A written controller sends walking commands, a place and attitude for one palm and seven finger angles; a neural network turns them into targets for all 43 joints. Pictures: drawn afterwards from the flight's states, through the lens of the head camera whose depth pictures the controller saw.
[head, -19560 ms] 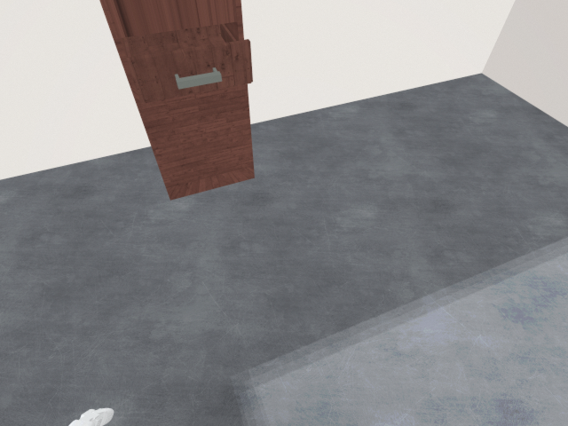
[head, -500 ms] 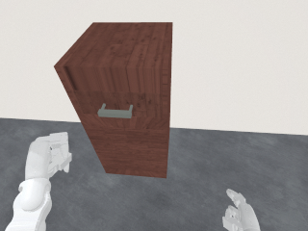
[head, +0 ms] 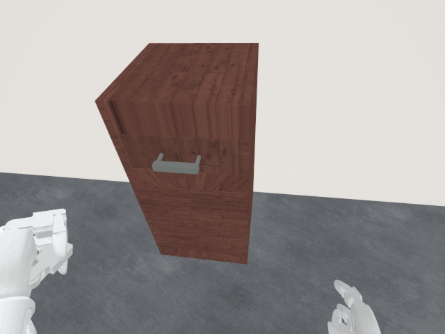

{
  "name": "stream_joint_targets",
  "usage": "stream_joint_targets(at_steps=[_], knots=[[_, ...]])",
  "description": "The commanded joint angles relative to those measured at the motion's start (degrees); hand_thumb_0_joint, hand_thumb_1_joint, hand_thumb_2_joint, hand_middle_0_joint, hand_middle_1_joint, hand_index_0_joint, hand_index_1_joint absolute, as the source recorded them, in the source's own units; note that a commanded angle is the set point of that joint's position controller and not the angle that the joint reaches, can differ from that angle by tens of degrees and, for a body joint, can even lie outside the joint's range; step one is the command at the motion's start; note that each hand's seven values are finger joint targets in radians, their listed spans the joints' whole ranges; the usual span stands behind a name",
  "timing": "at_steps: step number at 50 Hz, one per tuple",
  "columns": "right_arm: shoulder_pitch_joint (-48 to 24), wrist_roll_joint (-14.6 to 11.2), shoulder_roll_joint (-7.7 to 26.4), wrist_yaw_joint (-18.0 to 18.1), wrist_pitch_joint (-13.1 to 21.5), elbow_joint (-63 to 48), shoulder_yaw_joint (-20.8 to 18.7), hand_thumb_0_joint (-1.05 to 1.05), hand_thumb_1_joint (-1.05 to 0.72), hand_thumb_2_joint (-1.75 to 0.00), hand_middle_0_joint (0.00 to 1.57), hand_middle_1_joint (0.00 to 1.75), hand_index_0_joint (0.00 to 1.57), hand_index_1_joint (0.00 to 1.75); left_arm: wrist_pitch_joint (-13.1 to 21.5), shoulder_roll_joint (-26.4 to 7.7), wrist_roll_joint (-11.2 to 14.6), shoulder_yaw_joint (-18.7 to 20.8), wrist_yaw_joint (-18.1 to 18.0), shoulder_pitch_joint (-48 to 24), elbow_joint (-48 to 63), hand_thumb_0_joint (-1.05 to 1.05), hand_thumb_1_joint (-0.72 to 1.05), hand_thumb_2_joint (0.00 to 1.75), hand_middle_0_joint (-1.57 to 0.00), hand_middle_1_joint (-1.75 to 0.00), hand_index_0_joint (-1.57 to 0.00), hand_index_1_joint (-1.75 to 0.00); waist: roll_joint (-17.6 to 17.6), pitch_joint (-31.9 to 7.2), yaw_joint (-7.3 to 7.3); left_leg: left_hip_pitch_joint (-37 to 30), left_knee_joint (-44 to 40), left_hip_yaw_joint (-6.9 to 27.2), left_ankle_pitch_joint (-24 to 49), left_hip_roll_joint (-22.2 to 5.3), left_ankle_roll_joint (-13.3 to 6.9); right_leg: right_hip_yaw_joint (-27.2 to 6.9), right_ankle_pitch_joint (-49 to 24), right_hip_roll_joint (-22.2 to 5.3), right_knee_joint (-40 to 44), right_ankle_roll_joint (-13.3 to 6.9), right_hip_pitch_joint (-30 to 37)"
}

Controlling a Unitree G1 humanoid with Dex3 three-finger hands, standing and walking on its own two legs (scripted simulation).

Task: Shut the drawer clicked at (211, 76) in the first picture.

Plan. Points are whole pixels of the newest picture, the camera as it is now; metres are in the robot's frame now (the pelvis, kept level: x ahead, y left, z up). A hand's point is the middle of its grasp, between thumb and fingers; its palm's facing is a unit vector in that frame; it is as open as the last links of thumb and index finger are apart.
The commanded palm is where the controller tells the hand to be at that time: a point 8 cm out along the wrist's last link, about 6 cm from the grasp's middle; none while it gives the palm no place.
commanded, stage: step back with the hand held close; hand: left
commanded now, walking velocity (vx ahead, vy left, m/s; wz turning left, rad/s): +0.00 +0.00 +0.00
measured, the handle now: (177, 162) +0.61 +0.24 -0.08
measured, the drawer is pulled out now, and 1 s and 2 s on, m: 0.00 0.00 0.00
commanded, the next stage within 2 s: stop stepping back and stand still in 1.54 s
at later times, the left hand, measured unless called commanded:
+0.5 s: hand (47, 257) +0.16 +0.26 +0.15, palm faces +0.30 -0.80 -0.52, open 3.2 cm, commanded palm +0.10 +0.31 +0.17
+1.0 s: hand (15, 305) +0.10 +0.25 +0.16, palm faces +0.35 -0.83 -0.44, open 3.2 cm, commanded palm +0.03 +0.31 +0.17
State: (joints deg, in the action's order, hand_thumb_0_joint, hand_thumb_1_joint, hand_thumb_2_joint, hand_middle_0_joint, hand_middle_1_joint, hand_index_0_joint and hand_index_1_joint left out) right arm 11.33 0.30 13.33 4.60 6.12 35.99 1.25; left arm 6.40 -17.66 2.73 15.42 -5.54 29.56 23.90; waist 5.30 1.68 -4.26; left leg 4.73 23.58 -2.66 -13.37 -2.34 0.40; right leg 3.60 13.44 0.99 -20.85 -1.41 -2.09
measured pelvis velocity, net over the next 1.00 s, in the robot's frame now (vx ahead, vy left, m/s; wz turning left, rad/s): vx -0.10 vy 0.03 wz -0.03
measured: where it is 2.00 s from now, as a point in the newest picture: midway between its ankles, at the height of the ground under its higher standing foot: outside the picture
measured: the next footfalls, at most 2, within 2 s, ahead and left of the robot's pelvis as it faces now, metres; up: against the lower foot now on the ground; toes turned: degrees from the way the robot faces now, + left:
right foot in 1.18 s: -0.17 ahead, -0.09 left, +0.00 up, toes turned +3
left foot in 1.84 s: -0.09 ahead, +0.14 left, +0.00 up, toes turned -7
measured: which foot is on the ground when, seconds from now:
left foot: down 0.00-1.00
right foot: down 0.00-1.00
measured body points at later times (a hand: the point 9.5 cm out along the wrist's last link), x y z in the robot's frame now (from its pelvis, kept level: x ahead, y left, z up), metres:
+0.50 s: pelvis -0.03 +0.03 +0.00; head -0.01 +0.01 +0.45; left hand +0.14 +0.30 +0.18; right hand +0.14 -0.21 -0.09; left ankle +0.00 +0.12 -0.74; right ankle -0.01 -0.10 -0.74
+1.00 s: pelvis -0.10 +0.03 -0.02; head -0.09 +0.04 +0.43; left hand +0.07 +0.30 +0.19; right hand +0.06 -0.22 -0.10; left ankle +0.00 +0.12 -0.74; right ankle -0.02 -0.10 -0.74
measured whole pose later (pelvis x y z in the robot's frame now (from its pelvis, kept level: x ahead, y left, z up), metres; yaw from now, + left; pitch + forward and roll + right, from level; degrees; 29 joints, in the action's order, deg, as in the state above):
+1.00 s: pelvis -0.10 +0.03 -0.02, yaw -2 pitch -1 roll -2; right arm 11.4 0.5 13.1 5.2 3.5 33.6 -0.6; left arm 15.7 -21.6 0.7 20.5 -9.5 33.1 34.4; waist 1.0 2.4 0.3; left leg 25.6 35.4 -0.9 -10.7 0.1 -2.3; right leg 1.6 10.6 0.4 -32.6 0.4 -23.3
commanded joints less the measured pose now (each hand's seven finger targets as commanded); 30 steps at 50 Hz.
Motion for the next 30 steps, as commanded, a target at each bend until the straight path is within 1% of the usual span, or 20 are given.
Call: stream_joint_targets(at_steps=[1,2,3,4,5,6,7,9,11,14,15,16,17,18,19,25,26,27,29,30], knots=[[-8.0,0.2,5.0,0.8,4.4,-9.4,-2.0,0.0,-0.9,-0.9,0.2,0.3,0.2,0.3,4.0,-10.8,0.3,7.0,-1.4,-4.8,13.8,0.0,0.9,0.9,-1.4,-1.6,-1.4,-1.6,-2.1,-3.1,0.31,-2.9,-2.3,0.8,9.3,1.3,-2.1,-3.0,-7.9,-1.1,5.1,0.7,-4.4],[-8.1,0.2,5.2,0.8,4.6,-9.4,-2.0,0.0,-0.9,-0.9,0.2,0.3,0.2,0.3,3.9,-11.3,0.2,7.3,-1.4,-4.8,14.2,0.0,0.9,0.9,-1.4,-1.6,-1.4,-1.6,-0.8,-2.8,0.17,-2.6,-2.5,0.9,9.0,1.4,-1.8,-3.2,-7.4,-1.0,5.4,0.5,-4.3],[-8.0,0.3,5.0,0.7,4.8,-9.3,-1.9,0.0,-0.9,-0.9,0.2,0.3,0.2,0.3,4.0,-11.1,0.2,7.2,-1.5,-4.7,14.2,0.0,0.9,0.9,-1.4,-1.6,-1.4,-1.6,-1.0,-2.3,0.21,-2.4,-2.7,1.1,9.0,1.3,-1.8,-3.0,-7.5,-1.0,5.2,0.5,-4.3],[-7.2,0.0,6.5,0.3,2.7,-11.4,-1.9,0.0,-0.9,-0.9,0.2,0.3,0.2,0.3,6.1,-16.0,0.4,13.5,-1.6,-7.8,16.9,0.0,0.9,0.9,-1.4,-1.6,-1.4,-1.6,-3.9,3.1,3.11,3.0,-1.2,1.6,4.6,0.7,-2.7,-8.6,-7.6,-3.6,8.1,0.6,-11.7],[-7.3,0.3,5.7,0.2,1.5,-10.2,-2.2,0.0,-0.9,-0.9,0.2,0.3,0.2,0.3,6.3,-12.8,0.2,11.4,-1.2,-2.9,12.2,0.0,0.9,0.9,-1.4,-1.6,-1.4,-1.6,-5.4,2.2,3.14,3.2,-0.6,2.2,3.8,0.9,-2.8,-8.4,-5.8,-4.6,8.6,0.4,-12.3],[-7.2,0.3,5.9,-0.1,0.6,-10.5,-2.5,0.0,-0.9,-0.9,0.2,0.3,0.2,0.3,6.5,-11.1,0.0,9.9,-1.0,-0.7,11.9,0.0,0.9,0.9,-1.4,-1.6,-1.4,-1.6,-5.0,1.5,3.33,3.1,-0.3,1.9,4.0,0.7,-2.6,-8.6,-5.4,-4.8,8.7,0.4,-13.0],[-7.5,0.5,6.0,-0.1,0.1,-10.9,-2.7,0.0,-0.9,-0.9,0.2,0.3,0.2,0.3,7.3,-11.2,0.0,9.9,-0.9,-0.8,13.2,0.0,0.9,0.9,-1.4,-1.6,-1.4,-1.6,-4.1,1.0,3.28,3.7,-0.9,2.1,4.8,0.7,-2.5,-7.7,-6.1,-4.6,8.2,0.4,-12.7],[-6.9,0.4,6.1,-0.1,-0.7,-11.1,-3.1,0.0,-0.9,-0.9,0.2,0.3,0.2,0.3,7.9,-10.7,0.0,9.6,-1.0,2.1,12.8,0.0,0.9,0.9,-1.4,-1.6,-1.4,-1.6,-2.3,-2.6,3.4,3.4,-1.6,1.9,6.6,0.1,-2.5,-6.7,-8.3,-4.5,6.1,0.8,-11.1],[-6.6,0.2,6.0,0.0,-1.3,-11.6,-3.4,0.0,-0.9,-0.9,0.2,0.3,0.2,0.3,8.3,-11.4,0.1,10.4,-1.3,3.8,13.5,0.0,0.9,0.9,-1.4,-1.6,-1.4,-1.6,-3.2,-6.3,3.44,3.3,-1.9,2.0,9.9,-0.2,-2.6,-5.4,-12.0,-4.2,4.0,1.3,-9.0],[-6.7,-0.1,5.8,0.3,-2.0,-12.5,-3.9,0.0,-0.9,-0.9,0.2,0.3,0.2,0.3,8.6,-12.4,0.2,11.5,-1.8,5.7,14.8,0.0,0.9,0.9,-1.4,-1.6,-1.4,-1.6,-2.9,-10.0,3.33,2.7,-1.8,2.1,16.6,-0.8,-2.5,-3.9,-17.2,-3.6,0.7,1.9,-7.1],[-6.7,-0.1,5.7,0.4,-2.3,-12.8,-4.1,0.0,-0.9,-0.9,0.2,0.3,0.2,0.3,8.7,-12.7,0.3,11.9,-1.9,6.0,15.1,0.0,0.9,0.9,-1.4,-1.6,-1.4,-1.6,-3.7,-10.7,3.31,3.1,-1.7,2.4,18.4,-1.0,-2.4,-3.6,-18.4,-3.3,-0.2,2.0,-6.6],[-6.6,-0.2,6.0,0.4,-2.4,-13.1,-4.2,0.0,-0.9,-0.9,0.2,0.3,0.2,0.3,8.7,-12.8,0.3,11.8,-2.0,6.4,15.9,0.0,0.9,0.9,-1.4,-1.6,-1.4,-1.6,-2.6,-10.9,3.3,3.6,-1.6,2.6,19.4,-1.2,-2.4,-3.6,-18.8,-3.1,-1.0,2.1,-6.6],[-6.9,-0.1,5.8,0.6,-2.5,-13.1,-4.3,0.0,-0.9,-0.9,0.2,0.3,0.2,0.3,8.8,-13.6,0.3,12.6,-2.1,6.5,16.1,0.0,0.9,0.9,-1.4,-1.6,-1.4,-1.6,-2.3,-11.3,3.08,4.1,-1.9,2.7,19.2,-1.2,-2.4,-3.5,-18.3,-3.0,-1.4,2.2,-6.5],[-6.8,-0.2,5.7,0.6,-2.5,-13.4,-4.2,0.0,-0.9,-0.9,0.2,0.3,0.2,0.3,8.7,-13.1,0.3,12.2,-2.2,7.0,16.0,0.0,0.9,0.9,-1.4,-1.6,-1.4,-1.6,-2.3,-10.6,3.16,5.2,-2.1,2.9,18.9,-1.4,-2.3,-3.3,-17.8,-2.7,-2.0,2.2,-6.5],[-6.6,-0.2,5.7,0.6,-2.6,-13.3,-4.4,0.0,-0.9,-0.9,0.2,0.3,0.2,0.3,8.8,-13.1,0.3,12.4,-2.3,7.2,16.0,0.0,0.9,0.9,-1.4,-1.6,-1.4,-1.6,-3.2,-10.7,3.27,6.0,-2.0,2.9,18.6,-1.5,-2.3,-3.4,-18.0,-2.7,-2.3,2.3,-6.4],[-6.2,-0.3,6.2,0.8,-2.0,-13.9,-4.6,0.0,-0.9,-0.9,0.2,0.3,0.2,0.3,9.2,-12.8,-0.1,12.2,-2.8,7.5,17.6,0.0,0.9,0.9,-1.4,-1.6,-1.4,-1.6,-1.4,-9.2,3.6,13.5,-3.5,4.5,10.5,-2.7,-3.1,-4.0,-14.5,-2.1,-5.9,2.5,-4.9],[-6.0,-0.4,6.2,0.7,-1.9,-13.9,-4.6,0.0,-0.9,-0.9,0.2,0.3,0.2,0.3,9.3,-12.8,-0.3,12.2,-2.9,7.5,17.8,0.0,0.9,0.9,-1.4,-1.6,-1.4,-1.6,-1.7,-9.1,3.65,15.3,-3.9,4.9,7.9,-3.0,-3.3,-4.0,-13.8,-1.9,-6.7,2.5,-4.2],[-6.4,-0.2,6.5,0.8,-1.7,-14.2,-4.6,0.0,-0.9,-0.9,0.2,0.3,0.2,0.3,9.4,-13.2,-0.5,12.5,-2.9,6.9,18.7,0.0,0.9,0.9,-1.4,-1.6,-1.4,-1.6,-0.3,-8.7,3.67,17.6,-4.8,5.3,3.6,-3.1,-3.7,-4.4,-12.7,-1.7,-7.3,2.5,-3.3],[-5.9,-0.4,6.3,0.9,-1.3,-14.3,-4.5,0.0,-0.9,-0.9,0.2,0.3,0.2,0.3,9.7,-12.4,-0.7,12.3,-3.1,7.1,18.1,0.0,0.9,0.9,-1.4,-1.6,-1.4,-1.6,-1.4,-7.1,3.93,22.1,-5.6,5.9,-4.3,-3.5,-4.2,-5.0,-10.1,-1.7,-8.2,2.5,-2.7],[-5.8,-0.5,6.6,0.8,-1.0,-14.4,-4.6,0.0,-0.9,-0.9,0.2,0.3,0.2,0.3,9.9,-12.4,-0.9,12.2,-3.2,6.7,18.6,0.0,0.9,0.9,-1.4,-1.6,-1.4,-1.6,-0.9,-6.4,4.08,24.2,-5.9,6.4,-8.1,-3.7,-4.5,-5.3,-8.6,-1.7,-8.5,2.4,-2.6]])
